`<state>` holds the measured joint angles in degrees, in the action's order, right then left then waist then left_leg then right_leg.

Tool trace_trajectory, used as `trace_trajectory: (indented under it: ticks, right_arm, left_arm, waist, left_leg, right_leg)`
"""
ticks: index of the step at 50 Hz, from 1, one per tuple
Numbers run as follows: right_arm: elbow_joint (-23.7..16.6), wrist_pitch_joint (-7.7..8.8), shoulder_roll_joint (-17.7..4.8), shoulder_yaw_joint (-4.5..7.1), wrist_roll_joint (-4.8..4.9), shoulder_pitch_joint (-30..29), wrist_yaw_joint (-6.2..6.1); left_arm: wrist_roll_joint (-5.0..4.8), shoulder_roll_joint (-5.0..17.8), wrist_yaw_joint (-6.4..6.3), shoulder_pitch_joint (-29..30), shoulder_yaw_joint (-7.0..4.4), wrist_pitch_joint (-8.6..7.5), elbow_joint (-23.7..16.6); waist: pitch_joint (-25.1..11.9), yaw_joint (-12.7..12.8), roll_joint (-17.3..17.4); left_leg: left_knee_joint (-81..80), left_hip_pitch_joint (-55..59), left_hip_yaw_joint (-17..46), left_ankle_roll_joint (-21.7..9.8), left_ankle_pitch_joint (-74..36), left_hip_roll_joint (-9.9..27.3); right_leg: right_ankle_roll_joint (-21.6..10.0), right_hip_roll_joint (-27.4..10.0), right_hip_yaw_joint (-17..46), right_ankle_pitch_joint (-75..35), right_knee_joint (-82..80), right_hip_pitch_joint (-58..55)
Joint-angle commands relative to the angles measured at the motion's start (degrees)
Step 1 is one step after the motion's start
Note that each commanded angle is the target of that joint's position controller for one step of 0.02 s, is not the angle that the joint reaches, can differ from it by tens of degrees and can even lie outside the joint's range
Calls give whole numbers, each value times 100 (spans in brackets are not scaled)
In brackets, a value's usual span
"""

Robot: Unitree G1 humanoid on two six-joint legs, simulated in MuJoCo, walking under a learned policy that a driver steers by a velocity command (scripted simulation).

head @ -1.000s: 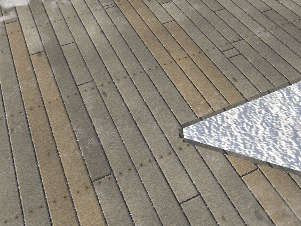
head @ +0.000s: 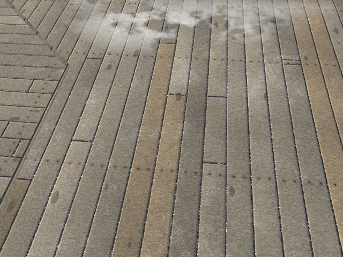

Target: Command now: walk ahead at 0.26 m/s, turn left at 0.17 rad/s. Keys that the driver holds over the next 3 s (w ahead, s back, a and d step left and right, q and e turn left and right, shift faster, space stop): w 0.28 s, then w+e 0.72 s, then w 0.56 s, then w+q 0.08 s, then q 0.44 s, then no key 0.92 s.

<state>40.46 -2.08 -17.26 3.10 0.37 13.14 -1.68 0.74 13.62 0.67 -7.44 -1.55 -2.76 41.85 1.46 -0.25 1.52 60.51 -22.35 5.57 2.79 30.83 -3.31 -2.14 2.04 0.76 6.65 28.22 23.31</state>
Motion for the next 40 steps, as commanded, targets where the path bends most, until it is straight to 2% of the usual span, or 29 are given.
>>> trace_trajectory:
  ticks: [1,4,6,8,10,11,12,13,14,15,17,19,23,25,28,29,30,31,32,33,34,35,36,37,38,39,40]
  right_arm:
    - [-260,72,-503,151,-16,324,3]
    - [-149,271,-273,67,-48,296,29]
    - [-103,353,-322,75,-20,283,59]
    - [20,407,-321,84,-5,448,91]
    - [164,444,-286,86,-38,717,101]
    - [225,471,-384,106,-43,1041,83]
    - [298,486,-774,196,-74,1511,42]
    - [282,507,-1278,341,-117,1421,87]
    - [200,598,-1000,271,-126,1143,72]
    - [174,665,-759,207,-87,940,66]
    - [170,698,-624,172,-26,889,72]
    - [212,715,-540,146,-97,963,63]
    - [315,717,-630,176,-85,1014,64]
    - [410,710,-716,202,-53,1130,62]
    - [540,664,-806,238,12,1214,75]
    - [561,638,-838,253,32,1187,73]
    - [556,613,-900,273,44,1122,62]
    - [544,580,-995,302,50,1083,37]
    - [525,531,-1058,318,47,1019,4]
    - [479,519,-1006,287,24,1069,-38]
    - [238,598,-729,181,-82,1228,-44]
    - [83,785,-141,-53,-122,1479,36]
    - [-9,965,-719,103,69,871,119]
    - [-180,1051,-779,102,208,391,141]
    - [-221,1094,-692,80,106,235,99]
    - [-198,1062,-729,134,-38,219,55]
    - [-208,996,-712,151,-73,343,61]
  left_arm:
    - [-27,1069,-95,22,-293,51,-285]
    - [-122,1106,-141,-56,-327,19,-223]
    - [-176,1158,-124,-158,-351,34,-162]
    - [-240,1183,-114,-132,-358,89,-132]
    - [-236,1029,-104,-126,-309,114,-115]
    - [-201,761,-86,39,-224,88,-190]
    - [-143,288,-50,296,-97,13,-366]
    - [-218,554,-28,427,-161,-117,-539]
    - [-270,900,-19,366,-267,-203,-498]
    - [-273,956,24,159,-294,-229,-384]
    - [-179,890,59,130,-294,-233,-256]
    - [-187,681,109,221,-250,-193,-232]
    - [-205,460,180,639,-156,-89,-427]
    - [-208,401,237,928,-109,-82,-572]
    - [-224,459,331,1160,-103,-83,-742]
    - [-219,503,360,1171,-115,-87,-785]
    - [-202,583,381,1090,-151,-91,-809]
    - [-178,711,383,848,-218,-82,-791]
    - [-176,913,364,152,-342,-67,-632]
    - [-209,1225,291,-770,-521,-36,-384]
    - [-198,1794,158,-1586,-698,38,-267]
    - [-274,1978,154,-1474,-669,16,-335]
    - [-214,1500,144,-1506,-533,-5,-338]
    - [-181,1291,123,-1318,-475,-39,-302]
    - [-172,1217,115,-946,-444,-68,-344]
    - [-129,1040,105,-625,-392,-87,-426]
    - [-71,1016,86,-435,-378,-93,-526]
  waist:
    - [-410,-23,-1124]
    - [-580,20,-1068]
    - [-621,27,-1067]
    - [-522,-116,-990]
    - [-442,-289,-828]
    - [-418,-440,-540]
    - [-418,-576,580]
    - [208,-551,1252]
    - [498,-395,874]
    - [473,-238,788]
    - [321,-268,545]
    - [218,-308,452]
    - [301,-446,515]
    - [425,-551,474]
    - [572,-554,424]
    - [569,-497,431]
    - [459,-380,479]
    - [194,-197,589]
    - [-257,216,604]
    - [-803,654,444]
    - [-1507,841,-504]
    - [-2437,440,-1610]
    - [-2252,772,-1032]
    - [-1420,720,-815]
    - [-864,434,-256]
    - [-619,214,-211]
    - [-489,14,-384]
  left_leg:
    - [-486,-414,-391,33,-340,302]
    - [-1622,274,-505,-173,-603,350]
    - [-2236,564,-572,-289,-868,336]
    - [-3036,1053,-735,-441,-1476,285]
    - [-3505,1700,-776,-620,-1548,254]
    - [-3807,2153,-223,-812,-1109,672]
    - [-4567,2640,1386,-1253,225,1751]
    - [-5345,2302,3006,-1851,1307,2572]
    - [-5351,2190,2979,-1883,1168,2539]
    - [-5274,2414,2456,-1683,640,2315]
    - [-5254,2700,1540,-1376,-589,2019]
    - [-5291,2476,700,-1240,-1740,1780]
    - [-5336,1942,-360,-1128,-2569,1581]
    - [-5333,1943,-583,-1106,-2688,1669]
    - [-5194,2262,-789,-1043,-3019,1876]
    - [-5043,2408,-872,-1001,-3498,1929]
    - [-4737,2536,-1001,-935,-4535,1936]
    - [-4240,2641,-1138,-854,-5848,1927]
    - [-3309,2552,-1348,-731,-6872,1825]
    - [-2067,1910,-1507,-551,-6942,1618]
    - [-15,-67,-1550,-250,-4798,1211]
    - [1818,-1649,-675,9,-16,74]
    - [2118,-2211,174,-133,-188,411]
    - [1934,-2414,27,-260,-556,633]
    - [1363,-2219,-16,-296,-953,857]
    - [926,-1848,-25,-280,-1178,1017]
    - [770,-1507,6,-242,-1288,1070]
  right_leg:
    - [-764,-1236,1853,2047,-1761,-769]
    - [-910,-1211,1519,1697,-1824,-681]
    - [-997,-1322,1557,1860,-1839,-704]
    - [-929,-1314,1471,2196,-1775,-432]
    - [-676,-1115,1261,2553,-1461,79]
    - [-435,-884,1010,2503,-822,624]
    - [-27,-228,177,2227,845,1613]
    - [-17,-43,-8,2148,1829,2582]
    - [-47,-394,360,1802,2402,2841]
    - [-58,-465,443,1374,2566,3051]
    - [27,-582,469,752,2534,3060]
    - [163,-504,369,139,2439,2668]
    - [330,-476,74,-708,1548,1885]
    - [261,-471,-59,-851,1121,1693]
    - [24,-448,-191,-588,747,1568]
    - [-84,-400,-276,-371,663,1482]
    - [-209,-278,-415,-118,603,1215]
    - [-334,-80,-597,121,613,744]
    - [-491,166,-750,108,501,-198]
    - [-699,304,-633,-94,378,-1659]
    - [-1279,-860,1323,220,336,-3788]
    - [-2227,-2156,4523,1344,-763,-4904]
    - [-1927,-2029,4315,1618,-1104,-4722]
    - [-1686,-1804,3436,1217,-1099,-3960]
    - [-1525,-1534,2828,633,-1169,-2983]
    - [-1434,-1340,2403,133,-1276,-2279]
    - [-1485,-1217,2275,-205,-1422,-1742]
